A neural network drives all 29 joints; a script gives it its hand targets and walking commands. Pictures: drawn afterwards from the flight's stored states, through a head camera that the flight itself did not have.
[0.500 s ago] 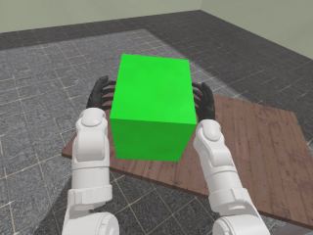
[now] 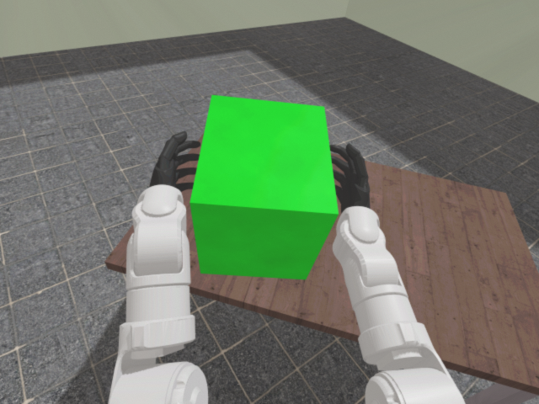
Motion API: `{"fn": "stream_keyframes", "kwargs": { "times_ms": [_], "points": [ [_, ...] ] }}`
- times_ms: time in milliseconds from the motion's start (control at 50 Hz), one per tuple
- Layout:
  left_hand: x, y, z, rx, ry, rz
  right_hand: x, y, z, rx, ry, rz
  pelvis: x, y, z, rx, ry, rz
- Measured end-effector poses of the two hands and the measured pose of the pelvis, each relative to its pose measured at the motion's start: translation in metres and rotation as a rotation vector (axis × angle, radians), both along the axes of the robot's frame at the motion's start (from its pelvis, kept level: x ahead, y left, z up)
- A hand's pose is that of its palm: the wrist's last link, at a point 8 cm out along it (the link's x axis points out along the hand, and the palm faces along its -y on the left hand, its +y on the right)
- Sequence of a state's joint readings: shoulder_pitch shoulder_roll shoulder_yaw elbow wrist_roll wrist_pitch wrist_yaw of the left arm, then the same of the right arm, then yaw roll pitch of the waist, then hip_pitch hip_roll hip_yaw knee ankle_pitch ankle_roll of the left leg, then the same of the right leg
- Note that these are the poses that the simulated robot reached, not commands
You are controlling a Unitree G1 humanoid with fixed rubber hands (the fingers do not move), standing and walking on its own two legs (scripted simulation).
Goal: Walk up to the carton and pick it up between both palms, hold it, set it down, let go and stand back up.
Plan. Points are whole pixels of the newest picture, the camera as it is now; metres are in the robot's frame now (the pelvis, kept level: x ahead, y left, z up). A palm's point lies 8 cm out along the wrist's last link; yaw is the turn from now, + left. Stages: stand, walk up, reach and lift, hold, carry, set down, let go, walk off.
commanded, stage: hold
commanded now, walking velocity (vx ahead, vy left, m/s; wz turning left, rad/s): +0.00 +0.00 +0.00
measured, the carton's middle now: (261, 191) +0.41 +0.00 +0.12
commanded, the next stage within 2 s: set down in 0.24 s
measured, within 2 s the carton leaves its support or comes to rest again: neither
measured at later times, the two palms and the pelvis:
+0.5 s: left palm (166, 177) +0.37 +0.14 +0.18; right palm (354, 189) +0.37 -0.13 +0.17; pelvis +0.01 +0.00 +0.00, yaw +1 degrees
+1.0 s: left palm (184, 201) +0.39 +0.12 +0.11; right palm (353, 212) +0.38 -0.14 +0.11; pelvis +0.03 +0.01 +0.00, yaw +0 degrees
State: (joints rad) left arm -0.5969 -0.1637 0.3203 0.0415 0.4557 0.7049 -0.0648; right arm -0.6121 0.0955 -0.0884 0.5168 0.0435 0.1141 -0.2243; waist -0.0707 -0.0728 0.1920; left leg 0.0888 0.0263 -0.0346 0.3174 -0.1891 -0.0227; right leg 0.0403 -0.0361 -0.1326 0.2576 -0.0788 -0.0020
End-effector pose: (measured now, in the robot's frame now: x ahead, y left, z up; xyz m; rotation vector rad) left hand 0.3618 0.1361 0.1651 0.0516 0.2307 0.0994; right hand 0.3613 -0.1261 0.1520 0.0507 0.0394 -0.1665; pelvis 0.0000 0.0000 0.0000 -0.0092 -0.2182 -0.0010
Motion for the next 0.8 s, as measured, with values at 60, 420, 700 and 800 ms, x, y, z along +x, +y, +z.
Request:
{"fn": "stream_keyframes", "kwargs": {
  "times_ms": [60, 420, 700, 800],
  "points": [
    [-0.001, 0.0, 0.001, -0.002, -0.023, -0.001, 0.0, 0.0, 0.003, 0.006, -0.025, 0.002, 0.0, 0.0, 0.0, -0.003, 0.002, 0.001],
    [0.001, 0.0, 0.013, 0.003, -0.085, -0.014, 0.0, -0.001, 0.018, 0.011, -0.092, -0.008, 0.007, 0.002, 0.0, -0.005, 0.026, 0.012],
    [0.014, -0.001, -0.024, 0.009, -0.086, -0.04, 0.009, -0.001, -0.014, -0.036, -0.12, -0.026, 0.027, 0.009, 0.001, -0.012, 0.027, 0.009],
    [0.019, -0.009, -0.038, 0.001, -0.074, -0.058, 0.008, -0.009, -0.028, -0.042, -0.114, -0.044, 0.031, 0.011, 0.001, -0.017, 0.049, 0.002]
  ]
}}
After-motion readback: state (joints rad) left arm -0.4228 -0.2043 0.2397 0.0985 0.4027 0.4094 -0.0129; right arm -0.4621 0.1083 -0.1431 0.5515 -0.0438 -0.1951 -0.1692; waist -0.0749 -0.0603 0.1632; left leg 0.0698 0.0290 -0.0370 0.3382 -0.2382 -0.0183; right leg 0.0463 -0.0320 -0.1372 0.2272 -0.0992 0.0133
